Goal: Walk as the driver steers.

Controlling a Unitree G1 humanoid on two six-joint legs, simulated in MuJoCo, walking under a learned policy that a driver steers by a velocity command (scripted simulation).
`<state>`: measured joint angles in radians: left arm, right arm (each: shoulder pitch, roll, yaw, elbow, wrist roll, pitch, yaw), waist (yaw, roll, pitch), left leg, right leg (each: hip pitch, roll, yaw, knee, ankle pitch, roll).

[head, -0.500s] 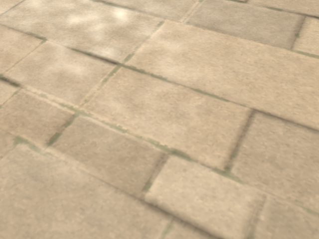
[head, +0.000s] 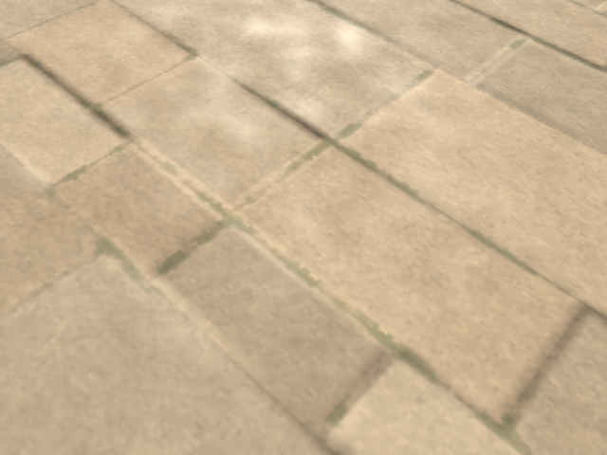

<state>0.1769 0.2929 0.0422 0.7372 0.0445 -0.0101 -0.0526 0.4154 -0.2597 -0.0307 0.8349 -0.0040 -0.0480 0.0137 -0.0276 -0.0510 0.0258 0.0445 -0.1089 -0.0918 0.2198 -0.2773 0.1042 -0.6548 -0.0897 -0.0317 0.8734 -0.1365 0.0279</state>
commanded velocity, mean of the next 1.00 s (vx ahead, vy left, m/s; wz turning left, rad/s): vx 0.21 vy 0.00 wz -0.31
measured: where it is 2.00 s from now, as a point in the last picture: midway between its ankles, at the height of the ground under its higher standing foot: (342, 388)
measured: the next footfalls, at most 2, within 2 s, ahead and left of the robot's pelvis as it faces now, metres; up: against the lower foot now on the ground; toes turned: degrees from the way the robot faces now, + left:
right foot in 0.18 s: +0.29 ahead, -0.10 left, +0.00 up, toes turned -5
left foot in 0.70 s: +0.45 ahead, +0.05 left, +0.00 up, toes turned -24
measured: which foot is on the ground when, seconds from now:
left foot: down 0.00-0.20, up 0.22-0.68, down 0.70-1.00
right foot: up 0.00-0.16, down 0.18-0.70, up 0.72-1.00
